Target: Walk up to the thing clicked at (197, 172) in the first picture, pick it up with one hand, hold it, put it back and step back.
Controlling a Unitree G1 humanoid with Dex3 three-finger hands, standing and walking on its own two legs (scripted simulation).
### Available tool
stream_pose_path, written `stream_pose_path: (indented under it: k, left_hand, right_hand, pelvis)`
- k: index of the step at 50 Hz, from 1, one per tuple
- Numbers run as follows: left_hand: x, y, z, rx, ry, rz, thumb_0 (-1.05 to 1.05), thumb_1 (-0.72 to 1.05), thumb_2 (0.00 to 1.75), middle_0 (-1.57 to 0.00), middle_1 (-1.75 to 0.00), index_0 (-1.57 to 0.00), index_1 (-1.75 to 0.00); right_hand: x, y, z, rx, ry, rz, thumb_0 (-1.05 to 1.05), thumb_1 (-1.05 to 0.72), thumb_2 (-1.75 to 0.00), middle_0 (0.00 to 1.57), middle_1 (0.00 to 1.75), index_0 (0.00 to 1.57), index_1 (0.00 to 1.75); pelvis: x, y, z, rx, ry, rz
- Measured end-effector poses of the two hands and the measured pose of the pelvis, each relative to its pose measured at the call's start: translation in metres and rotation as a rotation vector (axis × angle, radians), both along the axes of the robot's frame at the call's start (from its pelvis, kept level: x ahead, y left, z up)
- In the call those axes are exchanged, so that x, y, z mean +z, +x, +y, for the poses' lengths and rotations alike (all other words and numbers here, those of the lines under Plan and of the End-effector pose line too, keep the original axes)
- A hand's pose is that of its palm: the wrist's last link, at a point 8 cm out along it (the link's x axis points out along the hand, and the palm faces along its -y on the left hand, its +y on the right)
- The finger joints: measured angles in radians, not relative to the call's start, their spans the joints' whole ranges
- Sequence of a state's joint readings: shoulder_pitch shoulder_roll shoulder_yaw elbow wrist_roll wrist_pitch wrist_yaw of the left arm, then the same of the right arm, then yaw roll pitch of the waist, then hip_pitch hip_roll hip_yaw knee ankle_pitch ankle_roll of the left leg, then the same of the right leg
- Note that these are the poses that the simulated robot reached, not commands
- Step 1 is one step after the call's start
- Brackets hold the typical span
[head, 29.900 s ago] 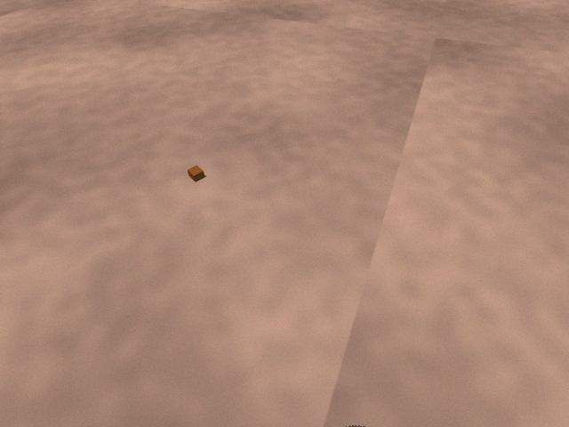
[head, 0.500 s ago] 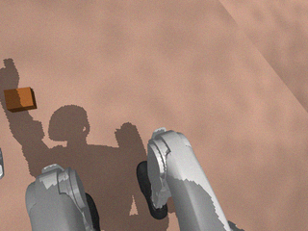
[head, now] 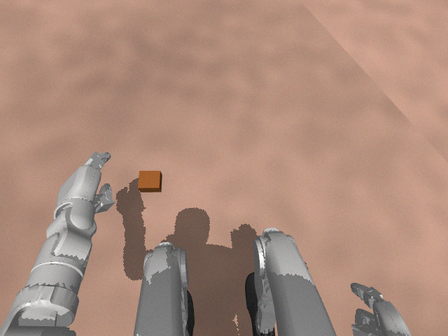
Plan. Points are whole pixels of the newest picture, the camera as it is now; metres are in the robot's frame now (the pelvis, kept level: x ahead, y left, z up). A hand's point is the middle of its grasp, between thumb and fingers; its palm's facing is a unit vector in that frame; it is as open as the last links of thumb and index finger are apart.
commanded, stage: home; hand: left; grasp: from above
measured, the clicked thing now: (150, 181) +0.56 +0.19 -0.46
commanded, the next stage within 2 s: none
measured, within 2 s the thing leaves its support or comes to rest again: neither
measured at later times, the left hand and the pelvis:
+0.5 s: hand (72, 237) +0.29 +0.18 +0.09, palm faces +0.06 -0.97 -0.24, open 7.4 cm; pelvis +0.05 +0.00 +0.18, yaw +2 degrees
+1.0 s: hand out of the picture +0.23 +0.19 +0.19, palm faces +0.11 -0.98 -0.19, open 7.4 cm; pelvis +0.08 +0.00 +0.24, yaw +3 degrees
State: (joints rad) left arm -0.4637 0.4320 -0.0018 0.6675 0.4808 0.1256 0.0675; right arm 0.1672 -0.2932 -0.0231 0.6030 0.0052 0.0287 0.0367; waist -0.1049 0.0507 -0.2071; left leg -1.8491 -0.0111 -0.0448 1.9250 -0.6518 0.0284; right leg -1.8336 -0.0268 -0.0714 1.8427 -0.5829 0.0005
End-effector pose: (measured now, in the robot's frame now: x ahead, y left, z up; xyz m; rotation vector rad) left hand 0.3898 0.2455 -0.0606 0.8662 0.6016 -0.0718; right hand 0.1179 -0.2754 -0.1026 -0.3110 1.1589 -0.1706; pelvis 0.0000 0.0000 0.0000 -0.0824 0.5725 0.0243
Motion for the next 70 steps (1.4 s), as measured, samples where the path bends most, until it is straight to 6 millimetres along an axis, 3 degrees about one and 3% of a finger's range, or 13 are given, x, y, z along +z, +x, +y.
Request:
stream_pose_path:
  k: [5, 10, 25, 35, 42, 50, 70]
  left_hand:
    - [0.036, -0.034, -0.006, 0.128, -0.117, 0.033, 0.0, 0.84, 0.9, -0.21, -0.32, -0.22, -0.32]
    - [0.072, -0.06, -0.015, 0.247, -0.259, 0.053, 0.01, 0.88, 0.9, -0.21, -0.31, -0.21, -0.3]
    - [0.18, -0.118, -0.016, 0.475, -0.524, 0.095, 0.01, 0.9, 0.9, -0.2, -0.3, -0.21, -0.3]
    - [0.248, -0.155, -0.011, 0.506, -0.558, 0.088, 0.01, 0.9, 0.9, -0.2, -0.3, -0.2, -0.3]
    - [0.275, -0.173, -0.007, 0.51, -0.561, 0.075, 0.01, 0.9, 0.9, -0.2, -0.3, -0.2, -0.29]
    - [0.272, -0.179, -0.007, 0.521, -0.575, 0.095, 0.01, 0.9, 0.9, -0.19, -0.3, -0.2, -0.29]
    - [0.273, -0.172, -0.013, 0.498, -0.569, 0.097, 0.01, 0.9, 0.9, -0.2, -0.3, -0.2, -0.3]
  right_hand:
    - [0.048, 0.046, 0.012, 0.022, 0.014, -0.174, 0.01, -0.91, -0.9, 0.2, 0.3, 0.2, 0.3]
    - [0.095, 0.069, 0.024, 0.033, 0.028, -0.274, 0.01, -0.91, -0.9, 0.2, 0.3, 0.2, 0.3]
    - [0.202, 0.071, 0.032, -0.023, 0.001, -0.342, 0.01, -0.91, -0.9, 0.2, 0.3, 0.2, 0.3]
    - [0.256, 0.087, 0.04, -0.033, -0.009, -0.45, 0.01, -0.91, -0.9, 0.2, 0.3, 0.2, 0.3]
    - [0.277, 0.113, 0.048, -0.005, 0.004, -0.551, 0.01, -0.9, -0.9, 0.2, 0.3, 0.2, 0.3]
    - [0.287, 0.132, 0.052, 0.046, 0.005, -0.62, 0.01, -0.9, -0.9, 0.2, 0.3, 0.2, 0.3]
    - [0.276, 0.111, 0.04, 0.022, -0.008, -0.558, 0.02, -0.9, -0.9, 0.2, 0.3, 0.2, 0.3]
  pelvis:
    - [0.041, 0.005, -0.003, 0.008, 0.016, -0.054]
    - [0.081, 0.013, -0.006, 0.013, 0.028, -0.106]
    - [0.18, 0.047, -0.002, 0.02, 0.037, -0.26]
    - [0.223, 0.071, 0.002, 0.027, 0.038, -0.357]
    - [0.234, 0.082, 0.004, 0.035, 0.04, -0.39]
    - [0.235, 0.083, 0.002, 0.044, 0.045, -0.408]
    - [0.235, 0.083, -0.001, 0.036, 0.048, -0.411]
